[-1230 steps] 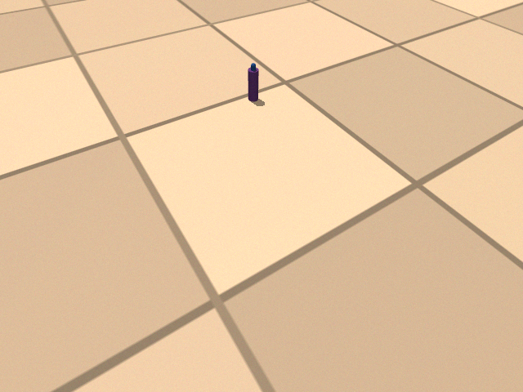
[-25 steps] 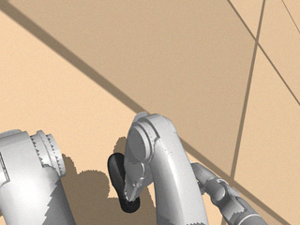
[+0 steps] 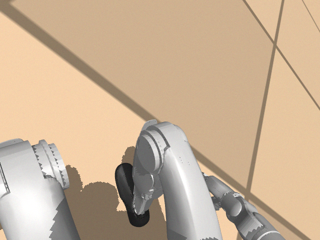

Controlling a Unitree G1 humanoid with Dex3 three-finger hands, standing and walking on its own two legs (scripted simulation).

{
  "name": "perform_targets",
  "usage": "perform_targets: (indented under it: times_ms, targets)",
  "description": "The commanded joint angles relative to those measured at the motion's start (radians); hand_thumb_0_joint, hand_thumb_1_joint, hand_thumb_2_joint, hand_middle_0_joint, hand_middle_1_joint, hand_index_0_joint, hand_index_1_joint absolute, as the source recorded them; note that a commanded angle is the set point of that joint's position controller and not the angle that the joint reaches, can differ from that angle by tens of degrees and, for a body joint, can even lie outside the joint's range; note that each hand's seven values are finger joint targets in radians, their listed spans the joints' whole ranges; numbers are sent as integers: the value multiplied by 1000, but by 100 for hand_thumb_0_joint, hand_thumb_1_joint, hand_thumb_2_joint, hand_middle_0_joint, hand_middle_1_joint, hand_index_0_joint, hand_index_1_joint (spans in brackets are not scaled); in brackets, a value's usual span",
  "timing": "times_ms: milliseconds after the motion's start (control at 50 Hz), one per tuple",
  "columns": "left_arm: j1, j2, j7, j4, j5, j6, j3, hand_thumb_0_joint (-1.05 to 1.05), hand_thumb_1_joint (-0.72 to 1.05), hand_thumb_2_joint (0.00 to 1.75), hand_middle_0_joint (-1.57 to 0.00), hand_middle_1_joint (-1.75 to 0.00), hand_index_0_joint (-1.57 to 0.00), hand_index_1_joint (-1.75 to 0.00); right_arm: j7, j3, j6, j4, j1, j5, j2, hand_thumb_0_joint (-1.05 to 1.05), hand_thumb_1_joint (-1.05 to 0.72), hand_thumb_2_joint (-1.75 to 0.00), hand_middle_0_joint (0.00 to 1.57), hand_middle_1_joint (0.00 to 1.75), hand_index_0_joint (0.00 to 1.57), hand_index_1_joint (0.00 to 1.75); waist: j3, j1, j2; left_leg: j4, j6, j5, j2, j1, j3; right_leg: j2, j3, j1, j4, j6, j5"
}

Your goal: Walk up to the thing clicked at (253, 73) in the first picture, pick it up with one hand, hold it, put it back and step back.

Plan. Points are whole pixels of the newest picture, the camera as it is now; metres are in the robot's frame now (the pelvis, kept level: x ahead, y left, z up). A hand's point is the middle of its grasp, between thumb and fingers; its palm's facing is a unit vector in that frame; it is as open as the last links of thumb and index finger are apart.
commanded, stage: settle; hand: left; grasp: from the side
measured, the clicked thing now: out of the picture +0.43 +0.40 -0.16
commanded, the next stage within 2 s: hold in 0.58 s
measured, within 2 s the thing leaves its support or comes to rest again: leaves its support in 0.30 s
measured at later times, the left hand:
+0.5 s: hand out of the picture +0.37 +0.40 -0.10, palm faces +0.54 -0.83 -0.08, open 9.9 cm
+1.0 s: hand out of the picture +0.34 +0.38 +0.01, palm faces +0.48 -0.88 -0.08, open 9.9 cm
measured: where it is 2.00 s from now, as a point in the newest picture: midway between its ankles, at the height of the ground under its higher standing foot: (96, 224)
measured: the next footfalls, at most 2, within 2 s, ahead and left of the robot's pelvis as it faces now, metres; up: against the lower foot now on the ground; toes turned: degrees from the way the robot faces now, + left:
none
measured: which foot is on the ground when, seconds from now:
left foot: down 0.00-1.00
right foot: down 0.00-1.00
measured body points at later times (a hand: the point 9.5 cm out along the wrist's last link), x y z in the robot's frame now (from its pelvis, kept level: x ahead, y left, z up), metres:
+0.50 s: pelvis +0.01 -0.01 +0.03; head +0.21 +0.17 +0.38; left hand +0.33 +0.44 -0.09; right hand +0.19 -0.25 -0.04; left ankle +0.08 +0.13 -0.25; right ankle +0.13 -0.12 -0.25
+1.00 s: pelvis +0.02 -0.01 +0.07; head +0.21 +0.11 +0.45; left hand +0.31 +0.42 +0.02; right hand +0.21 -0.25 -0.04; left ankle +0.08 +0.13 -0.25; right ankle +0.13 -0.12 -0.25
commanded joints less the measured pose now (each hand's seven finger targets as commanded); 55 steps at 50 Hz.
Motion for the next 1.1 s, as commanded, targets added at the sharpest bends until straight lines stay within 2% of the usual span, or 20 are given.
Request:
perform_targets:
  times_ms: [0,220,260,280,300,320,380,400,420,480,520,620,680,760,800,840,920,980,1040,1080]
  targets:
    - [-171,301,-1,-191,-3,-62,28,0,33,109,-99,-118,-103,-115,-20,-131,9,-9,65,-6,-353,0,-87,-89,20,30,20,30,-597,-50,596,-336,-18,139,67,440,85,14,-95,241,-165,-79,182]
    - [-180,334,-22,-577,-23,1,71,0,22,122,-116,-139,-120,-136,-23,-207,3,-12,133,21,-340,0,-88,-89,20,30,20,30,-822,22,791,-376,-34,295,60,618,117,1,-53,272,-159,-93,271]
    - [-203,298,-24,-686,-21,23,41,0,21,123,-117,-141,-121,-138,-28,-221,-3,-28,134,30,-318,0,-89,-89,20,30,20,30,-851,21,786,-385,-30,293,57,613,126,-3,-37,286,-174,-95,278]
    - [-183,204,-35,-677,-29,43,-28,0,19,123,-116,-141,-121,-138,-26,-222,1,22,169,40,-291,0,-89,-89,20,30,20,30,-816,22,776,-397,-28,252,53,594,128,-4,-28,248,-180,-98,238]
    - [-226,297,-27,-785,-33,47,45,0,18,122,-116,-140,-121,-138,-32,-241,-7,-14,153,45,-305,0,-89,-89,20,30,20,30,-850,40,809,-400,-28,271,52,602,137,-5,-20,261,-182,-100,262]
    - [-176,234,-32,-756,-38,68,4,0,15,121,-117,-141,-121,-138,-32,-245,-3,27,186,51,-284,0,-90,-89,20,30,20,30,-843,41,807,-411,-25,239,48,598,142,-8,-11,256,-196,-100,233]
    - [-176,216,-31,-849,-54,109,19,0,8,121,-116,-143,-121,-140,-37,-282,-9,41,221,74,-270,0,-90,-89,20,30,20,30,-883,68,805,-431,-23,219,43,602,157,-12,6,240,-211,-105,220]
    - [-193,199,-33,-872,-57,119,-1,0,10,122,-117,-143,-122,-140,-39,-289,-9,40,221,80,-269,0,-90,-89,20,30,20,30,-887,61,818,-435,-23,215,41,611,158,-14,9,223,-214,-107,216]
    - [-209,224,-31,-920,-59,129,22,0,9,122,-116,-144,-122,-141,-41,-302,-12,31,230,89,-266,0,-89,-89,20,30,20,30,-924,71,819,-437,-20,234,39,617,162,-17,15,235,-215,-108,233]
    - [-172,163,-44,-931,-56,169,-13,0,8,124,-120,-147,-125,-143,-46,-335,-14,22,231,117,-247,0,-89,-89,20,30,20,30,-905,82,777,-467,-15,205,30,594,167,-25,26,185,-226,-113,202]
    - [-185,83,-56,-903,-68,189,-60,0,11,125,-119,-147,-125,-144,-46,-344,-18,53,257,131,-224,0,-88,-89,20,30,20,30,-873,62,728,-473,-9,161,24,551,176,-26,31,177,-248,-112,174]
    - [-147,28,-96,-803,-96,221,-66,0,11,123,-117,-144,-123,-140,-47,-386,-35,58,269,166,-207,0,-86,-88,20,30,20,30,-876,87,592,-482,11,103,7,465,206,-30,40,198,-290,-105,129]
    - [-204,-22,-124,-796,-90,236,-110,0,14,119,-117,-147,-125,-141,-48,-407,-45,40,257,180,-211,0,-88,-88,20,30,20,30,-894,80,591,-496,8,114,4,507,206,-37,36,154,-289,-110,133]
    - [-92,12,-146,-810,-72,264,-71,0,16,122,-115,-147,-124,-141,-46,-431,-46,46,283,197,-193,0,-87,-88,20,30,20,30,-979,151,607,-531,3,163,-4,572,224,-43,52,180,-294,-114,139]
    - [-102,27,-165,-946,-92,265,-54,0,16,123,-116,-147,-124,-141,-48,-445,-49,36,290,212,-188,0,-87,-88,20,30,20,30,-1042,178,651,-570,-1,170,-8,619,231,-50,61,191,-293,-118,135]
    - [13,44,-171,-961,-114,294,-9,0,15,122,-116,-146,-124,-141,-53,-463,-49,50,313,229,-181,0,-88,-89,20,30,20,30,-1086,215,658,-595,2,184,-13,653,248,-50,79,213,-313,-120,124]
    - [-72,-13,-153,-1187,-173,330,-13,0,9,121,-115,-146,-122,-140,-71,-489,-70,46,318,269,-146,0,-89,-89,20,30,20,30,-1150,214,670,-640,8,177,-22,696,262,-56,118,226,-366,-122,125]
    - [-16,-22,-121,-1264,-158,372,-9,0,10,122,-112,-144,-119,-139,-86,-513,-81,52,333,280,-122,0,-89,-89,20,30,20,30,-1152,221,616,-658,19,207,-20,703,278,-57,153,281,-434,-116,147]
    - [-75,-45,-102,-1415,-151,397,-53,0,5,117,-109,-139,-116,-134,-99,-528,-94,46,352,285,-106,0,-89,-89,20,30,20,30,-1230,204,618,-683,24,250,-20,771,288,-65,186,361,-502,-110,191]
    - [-13,-114,-105,-1395,-156,422,-92,0,7,117,-109,-138,-115,-133,-104,-538,-106,59,363,290,-97,0,-89,-89,20,30,20,30,-1199,189,574,-707,30,259,-20,774,284,-67,189,388,-540,-105,199]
